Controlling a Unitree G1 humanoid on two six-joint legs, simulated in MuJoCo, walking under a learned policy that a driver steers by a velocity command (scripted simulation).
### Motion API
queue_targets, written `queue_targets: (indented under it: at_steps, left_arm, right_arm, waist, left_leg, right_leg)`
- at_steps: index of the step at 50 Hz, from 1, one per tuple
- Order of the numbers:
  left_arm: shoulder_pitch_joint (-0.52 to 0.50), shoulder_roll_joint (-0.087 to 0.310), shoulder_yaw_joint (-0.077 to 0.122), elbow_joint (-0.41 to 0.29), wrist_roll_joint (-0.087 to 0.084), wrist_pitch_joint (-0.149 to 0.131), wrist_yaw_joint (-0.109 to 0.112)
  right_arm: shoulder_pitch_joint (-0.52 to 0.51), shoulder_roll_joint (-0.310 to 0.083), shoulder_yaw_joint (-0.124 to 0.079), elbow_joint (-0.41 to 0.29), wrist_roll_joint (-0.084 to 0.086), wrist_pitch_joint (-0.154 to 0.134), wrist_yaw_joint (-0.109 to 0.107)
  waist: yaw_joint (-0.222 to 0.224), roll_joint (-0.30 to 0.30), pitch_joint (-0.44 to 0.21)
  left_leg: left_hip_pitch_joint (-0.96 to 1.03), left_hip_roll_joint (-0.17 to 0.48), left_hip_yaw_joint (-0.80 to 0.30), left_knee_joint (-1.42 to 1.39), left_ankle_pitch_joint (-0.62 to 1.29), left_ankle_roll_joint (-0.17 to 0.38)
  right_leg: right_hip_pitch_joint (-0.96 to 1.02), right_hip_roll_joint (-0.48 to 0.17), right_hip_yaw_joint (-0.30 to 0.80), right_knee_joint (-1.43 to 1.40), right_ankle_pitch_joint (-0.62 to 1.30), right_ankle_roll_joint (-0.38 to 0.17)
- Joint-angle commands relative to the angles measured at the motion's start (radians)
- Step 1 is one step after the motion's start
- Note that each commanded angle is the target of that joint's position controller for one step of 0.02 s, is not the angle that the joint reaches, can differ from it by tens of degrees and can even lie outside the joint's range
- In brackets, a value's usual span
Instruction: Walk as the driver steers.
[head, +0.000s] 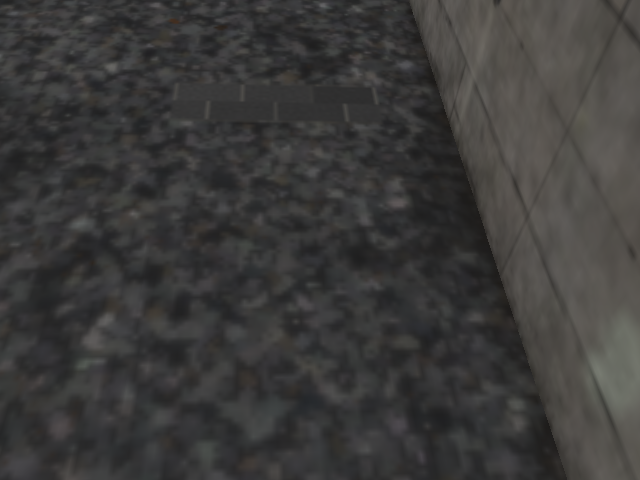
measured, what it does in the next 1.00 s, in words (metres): walks ahead: right foot, then left foot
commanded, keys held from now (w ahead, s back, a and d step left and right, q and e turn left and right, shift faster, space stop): w+q+shift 0.16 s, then w+shift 0.08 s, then shift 0.26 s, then e+shift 0.50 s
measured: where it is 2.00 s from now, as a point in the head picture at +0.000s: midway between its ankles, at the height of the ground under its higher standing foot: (284, 367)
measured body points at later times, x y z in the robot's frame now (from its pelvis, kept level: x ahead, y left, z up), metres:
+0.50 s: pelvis +0.50 +0.01 +0.07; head +0.55 +0.04 +0.51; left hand +0.40 +0.25 -0.08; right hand +0.78 -0.17 -0.02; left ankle +0.45 +0.11 -0.57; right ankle +0.55 -0.11 -0.67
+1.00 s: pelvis +0.68 +0.07 +0.07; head +0.72 +0.07 +0.52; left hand +0.81 +0.37 -0.04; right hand +0.84 -0.20 -0.03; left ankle +0.72 +0.18 -0.67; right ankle +0.74 -0.07 -0.62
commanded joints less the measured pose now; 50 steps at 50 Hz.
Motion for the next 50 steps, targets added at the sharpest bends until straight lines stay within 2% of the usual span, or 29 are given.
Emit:
queue_targets:
  at_steps: [1, 2, 3, 5, 6, 8, 10, 12, 14, 15, 16, 17, 18, 19, 20, 23, 24, 27, 31, 32, 33, 34, 35, 36, 38, 40, 43, 47, 50]
  left_arm:
    - [-0.287, 0.075, -0.002, -0.309, -0.062, -0.090, -0.023]
    - [-0.333, 0.054, -0.003, -0.318, -0.041, -0.089, -0.013]
    - [-0.338, 0.030, -0.006, -0.317, -0.012, -0.079, -0.007]
    - [-0.256, 0.072, 0.013, -0.325, -0.009, -0.051, -0.006]
    - [-0.359, 0.063, 0.002, -0.349, 0.000, -0.049, -0.006]
    - [-0.454, 0.037, -0.009, -0.381, -0.001, -0.054, -0.008]
    - [-0.423, 0.034, 0.000, -0.387, -0.008, -0.052, -0.014]
    - [-0.385, 0.090, 0.032, -0.390, -0.032, -0.031, 0.011]
    - [-0.153, 0.168, 0.075, -0.350, -0.027, -0.020, 0.036]
    - [0.106, 0.210, 0.091, -0.271, -0.016, -0.011, 0.044]
    - [0.252, 0.254, 0.078, -0.192, 0.032, -0.017, 0.030]
    - [0.185, 0.261, 0.084, -0.194, 0.071, -0.025, 0.002]
    - [0.020, 0.166, 0.083, -0.248, 0.059, -0.012, 0.004]
    - [-0.062, 0.107, 0.067, -0.251, 0.027, -0.007, 0.004]
    - [-0.078, 0.102, 0.055, -0.226, 0.005, -0.008, -0.005]
    - [-0.043, 0.022, 0.025, -0.137, -0.002, -0.020, -0.009]
    - [-0.050, 0.024, 0.024, -0.122, -0.009, -0.020, -0.004]
    - [-0.080, 0.120, 0.043, -0.107, -0.029, 0.000, 0.015]
    - [-0.050, 0.183, 0.059, -0.106, -0.050, 0.009, 0.014]
    - [-0.040, 0.152, 0.052, -0.107, -0.054, 0.005, 0.017]
    - [-0.054, 0.138, 0.052, -0.134, -0.041, 0.007, 0.017]
    - [0.031, 0.060, 0.028, -0.153, -0.030, 0.015, 0.014]
    - [0.182, 0.032, 0.012, -0.150, -0.039, 0.031, 0.016]
    - [0.206, 0.100, 0.036, -0.135, -0.033, 0.062, 0.019]
    - [0.135, 0.104, 0.060, -0.153, -0.030, 0.117, 0.042]
    - [0.109, 0.095, 0.078, -0.184, -0.030, 0.164, 0.061]
    - [0.031, 0.075, 0.097, -0.249, -0.022, 0.175, 0.066]
    - [-0.088, 0.058, 0.093, -0.322, -0.027, 0.174, 0.037]
    - [-0.142, 0.084, 0.099, -0.356, -0.029, 0.185, 0.005]
  right_arm:
    - [0.445, -0.116, -0.035, 0.092, -0.029, -0.005, -0.004]
    - [0.353, -0.128, -0.041, 0.075, -0.030, -0.021, -0.004]
    - [0.273, -0.107, -0.034, 0.054, -0.033, -0.028, -0.002]
    - [0.209, -0.100, -0.031, 0.027, -0.003, -0.018, -0.014]
    - [0.210, -0.071, -0.020, 0.036, 0.016, -0.012, -0.022]
    - [0.187, -0.081, -0.025, 0.029, 0.027, 0.001, -0.050]
    - [0.245, -0.127, -0.048, 0.055, 0.031, 0.010, -0.067]
    - [0.301, -0.120, -0.051, 0.067, 0.030, 0.001, -0.064]
    - [0.241, -0.148, -0.063, 0.047, 0.014, -0.001, -0.056]
    - [0.149, -0.104, -0.052, 0.013, -0.018, -0.005, -0.048]
    - [0.247, 0.086, -0.007, 0.001, -0.055, -0.013, -0.043]
    - [0.544, 0.075, 0.005, 0.012, 0.063, -0.012, -0.035]
    - [0.453, -0.014, -0.008, 0.037, 0.071, 0.010, -0.040]
    - [0.262, -0.053, -0.011, -0.015, 0.042, 0.016, -0.045]
    - [0.147, -0.054, -0.011, -0.047, 0.008, 0.015, -0.052]
    - [0.055, -0.002, 0.003, -0.117, 0.019, 0.018, -0.034]
    - [0.036, 0.019, 0.012, -0.133, 0.018, 0.017, -0.032]
    - [-0.076, 0.047, 0.040, -0.167, -0.005, 0.013, -0.024]
    - [-0.041, -0.072, 0.002, -0.140, -0.027, 0.029, -0.046]
    - [-0.005, -0.113, -0.015, -0.127, -0.047, 0.035, -0.057]
    - [0.066, -0.180, -0.033, -0.108, -0.060, 0.044, -0.073]
    - [0.139, -0.219, -0.035, -0.122, -0.099, 0.058, -0.084]
    - [0.133, -0.177, -0.021, -0.150, -0.108, 0.079, -0.064]
    - [0.073, -0.124, -0.012, -0.161, -0.066, 0.091, -0.049]
    - [-0.030, -0.072, -0.005, -0.159, -0.008, 0.088, -0.045]
    - [-0.107, -0.083, -0.015, -0.151, -0.026, 0.077, -0.050]
    - [-0.127, -0.078, -0.025, -0.132, -0.052, 0.059, -0.062]
    - [-0.120, -0.115, -0.044, -0.100, -0.044, 0.069, -0.087]
    - [-0.108, -0.156, -0.059, -0.080, -0.027, 0.079, -0.080]
  waist:
    - [-0.123, 0.297, -0.078]
    - [-0.058, 0.039, 0.041]
    - [0.009, -0.057, 0.065]
    - [0.098, 0.000, 0.081]
    - [0.086, -0.020, 0.108]
    - [0.080, -0.029, 0.168]
    - [0.063, 0.041, 0.089]
    - [0.069, 0.081, -0.006]
    - [0.224, 0.138, -0.084]
    - [0.344, 0.160, -0.188]
    - [0.263, -0.257, -0.302]
    - [0.114, -0.546, -0.475]
    - [0.130, -0.324, -0.351]
    - [0.147, -0.117, -0.175]
    - [0.130, 0.043, -0.092]
    - [0.064, -0.010, -0.040]
    - [0.044, -0.002, -0.036]
    - [0.042, 0.001, -0.045]
    - [-0.021, -0.063, -0.048]
    - [-0.043, -0.051, -0.051]
    - [-0.059, -0.011, -0.081]
    - [-0.057, 0.154, -0.230]
    - [-0.019, 0.304, -0.458]
    - [0.008, 0.181, -0.398]
    - [0.058, 0.118, -0.190]
    - [0.099, 0.147, -0.082]
    - [0.096, 0.149, -0.061]
    - [0.071, 0.145, -0.084]
    - [0.057, 0.155, -0.077]
  left_leg:
    - [1.025, 0.270, -0.988, -0.706, -0.118, 0.284]
    - [0.796, 0.248, -0.897, -0.668, 0.013, 0.259]
    - [0.604, 0.206, -0.794, -0.640, 0.130, 0.262]
    - [0.435, 0.138, -0.623, -0.664, 0.232, 0.256]
    - [0.350, 0.107, -0.542, -0.727, 0.199, 0.222]
    - [0.142, 0.017, -0.397, -0.762, 0.246, 0.158]
    - [0.089, 0.014, -0.332, -0.756, 0.277, 0.119]
    - [0.253, 0.026, -0.335, -0.672, 0.477, 0.071]
    - [0.333, -0.004, -0.317, -0.361, 0.810, -0.005]
    - [0.278, -0.007, -0.328, -0.065, 0.817, -0.056]
    - [0.115, -0.133, -0.315, 0.419, -0.270, -0.095]
    - [-0.022, -0.150, -0.371, 0.637, -0.271, -0.101]
    - [-0.084, -0.054, -0.291, 0.650, -0.205, -0.116]
    - [-0.097, -0.009, -0.215, 0.595, -0.135, -0.118]
    - [-0.060, 0.014, -0.176, 0.540, -0.120, -0.121]
    - [-0.042, 0.077, -0.152, 0.340, -0.082, -0.104]
    - [-0.033, 0.095, -0.140, 0.216, -0.038, -0.102]
    - [0.230, 0.048, -0.042, -0.233, 0.243, -0.123]
    - [0.515, -0.016, -0.069, -0.492, 0.550, -0.079]
    - [0.596, 0.007, -0.099, -0.520, 0.603, -0.064]
    - [0.709, 0.096, -0.146, -0.488, 0.883, -0.045]
    - [0.916, 0.367, -0.308, -0.423, 1.341, 0.069]
    - [0.999, 0.564, -0.491, -0.441, 1.421, 0.207]
    - [0.882, 0.521, -0.471, -0.489, 1.214, 0.210]
    - [0.663, 0.430, -0.338, -0.595, 0.779, 0.169]
    - [0.453, 0.392, -0.237, -0.693, 0.546, 0.142]
    - [0.398, 0.357, -0.087, -0.724, 0.544, 0.134]
    - [0.439, 0.365, 0.022, -0.725, 0.480, 0.124]
    - [0.454, 0.392, 0.069, -0.713, 0.431, 0.104]
  right_leg:
    - [-0.938, 0.037, 0.176, 0.275, 0.042, -0.052]
    - [-0.886, 0.007, 0.164, 0.188, 0.066, -0.054]
    - [-0.780, -0.011, 0.168, 0.103, 0.093, -0.052]
    - [-0.641, -0.046, 0.155, -0.132, 0.078, -0.018]
    - [-0.576, -0.053, 0.115, -0.266, 0.063, 0.001]
    - [-0.347, -0.023, 0.007, -0.590, 0.287, 0.043]
    - [-0.078, 0.011, -0.036, -0.721, 0.645, 0.084]
    - [0.040, 0.022, -0.009, -0.775, 0.666, 0.083]
    - [0.229, 0.030, -0.042, -0.788, 0.647, 0.056]
    - [0.421, -0.071, 0.049, -0.728, 0.725, 0.007]
    - [0.612, -0.301, 0.308, -0.634, 1.165, -0.096]
    - [0.711, -0.501, 0.851, -0.849, 0.948, -0.290]
    - [0.578, -0.460, 0.763, -0.897, 0.715, -0.298]
    - [0.375, -0.390, 0.578, -0.919, 0.788, -0.256]
    - [0.213, -0.334, 0.469, -0.940, 0.917, -0.222]
    - [0.102, -0.275, 0.316, -0.987, 1.077, -0.210]
    - [0.077, -0.268, 0.289, -1.006, 1.092, -0.200]
    - [-0.096, -0.173, 0.165, -1.050, 1.119, -0.157]
    - [-0.150, -0.143, 0.189, -0.969, 0.943, -0.094]
    - [-0.176, -0.119, 0.200, -0.902, 0.873, -0.057]
    - [-0.244, -0.054, 0.176, -0.762, 0.703, -0.010]
    - [-0.408, 0.023, 0.128, -0.451, 0.160, 0.039]
    - [-0.455, 0.028, 0.140, -0.196, -0.250, 0.060]
    - [-0.489, -0.021, 0.145, -0.086, -0.227, 0.085]
    - [-0.573, -0.078, 0.093, -0.042, -0.111, 0.120]
    - [-0.504, -0.103, 0.070, -0.029, -0.016, 0.141]
    - [-0.496, -0.121, 0.042, -0.096, 0.096, 0.138]
    - [-0.440, -0.147, 0.016, -0.338, 0.240, 0.109]
    - [-0.354, -0.130, -0.029, -0.482, 0.268, 0.074]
